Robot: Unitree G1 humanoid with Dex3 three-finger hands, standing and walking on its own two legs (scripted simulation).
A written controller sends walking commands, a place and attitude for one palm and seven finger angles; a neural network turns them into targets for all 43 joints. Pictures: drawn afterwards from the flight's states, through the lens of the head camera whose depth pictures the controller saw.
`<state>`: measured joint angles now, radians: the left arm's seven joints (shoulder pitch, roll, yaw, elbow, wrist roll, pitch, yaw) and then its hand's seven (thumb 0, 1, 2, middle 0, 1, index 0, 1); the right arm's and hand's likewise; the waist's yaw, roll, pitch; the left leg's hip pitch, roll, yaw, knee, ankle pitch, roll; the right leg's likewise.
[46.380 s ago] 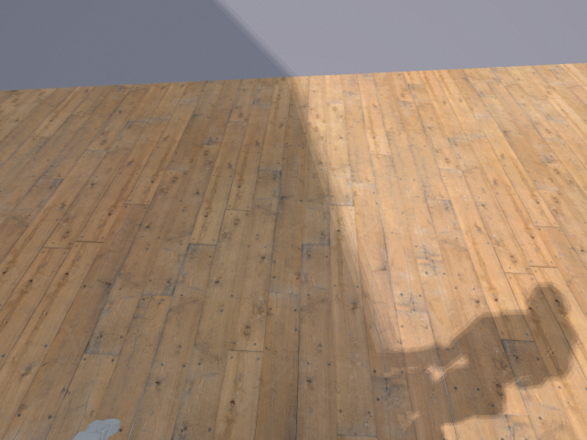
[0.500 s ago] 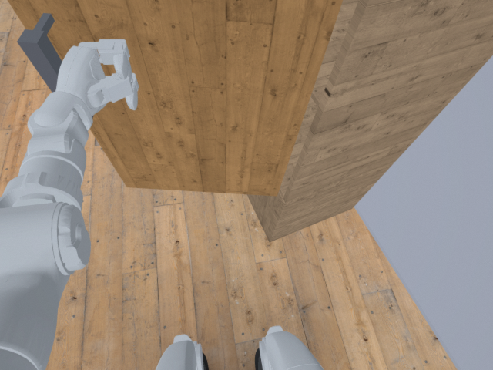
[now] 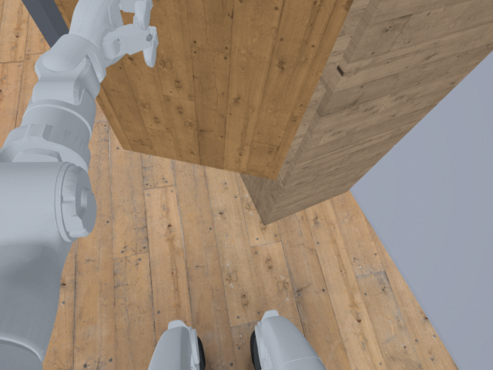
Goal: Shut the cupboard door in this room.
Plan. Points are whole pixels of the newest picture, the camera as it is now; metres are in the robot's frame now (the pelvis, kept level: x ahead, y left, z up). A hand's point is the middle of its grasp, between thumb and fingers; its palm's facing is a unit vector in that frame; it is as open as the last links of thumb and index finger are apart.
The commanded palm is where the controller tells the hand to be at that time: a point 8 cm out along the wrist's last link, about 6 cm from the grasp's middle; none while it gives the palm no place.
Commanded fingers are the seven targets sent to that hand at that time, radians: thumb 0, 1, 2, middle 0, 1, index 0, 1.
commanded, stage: pull the fist back off the door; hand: left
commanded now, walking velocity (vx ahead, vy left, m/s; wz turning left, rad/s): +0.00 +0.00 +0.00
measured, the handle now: (58, 14) +0.62 +0.19 +0.13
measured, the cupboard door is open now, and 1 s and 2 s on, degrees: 56 48 48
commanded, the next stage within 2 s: draw the hand back to the body in 0.94 s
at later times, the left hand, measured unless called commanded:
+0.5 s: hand (165, 43) +0.56 +0.04 +0.13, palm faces +0.07 -1.00 -0.03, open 3.1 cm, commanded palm +0.52 +0.09 +0.14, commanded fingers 0.00 0.90 0.90 -1.30 -1.50 -1.30 -1.50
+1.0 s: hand (167, 78) +0.48 +0.04 +0.15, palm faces +0.02 -1.00 -0.05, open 3.1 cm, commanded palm +0.46 +0.10 +0.14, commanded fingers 0.00 0.90 0.90 -1.30 -1.50 -1.30 -1.50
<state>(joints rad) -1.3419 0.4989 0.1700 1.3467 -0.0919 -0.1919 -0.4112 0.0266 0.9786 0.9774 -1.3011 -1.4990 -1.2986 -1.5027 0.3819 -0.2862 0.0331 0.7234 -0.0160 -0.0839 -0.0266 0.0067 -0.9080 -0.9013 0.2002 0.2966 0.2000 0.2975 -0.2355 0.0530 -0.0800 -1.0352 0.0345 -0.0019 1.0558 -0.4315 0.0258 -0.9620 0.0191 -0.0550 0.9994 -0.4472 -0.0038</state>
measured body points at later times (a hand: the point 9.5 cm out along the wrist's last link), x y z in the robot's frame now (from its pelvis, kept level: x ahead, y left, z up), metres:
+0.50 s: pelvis +0.01 -0.02 +0.02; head +0.12 -0.03 +0.46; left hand +0.55 +0.10 +0.14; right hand -0.03 -0.26 -0.10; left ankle +0.03 +0.10 -0.66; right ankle +0.01 -0.12 -0.66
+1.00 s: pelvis +0.02 -0.03 +0.03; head +0.08 -0.04 +0.48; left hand +0.47 +0.10 +0.15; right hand +0.08 -0.29 -0.09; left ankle +0.03 +0.10 -0.66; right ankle +0.01 -0.12 -0.66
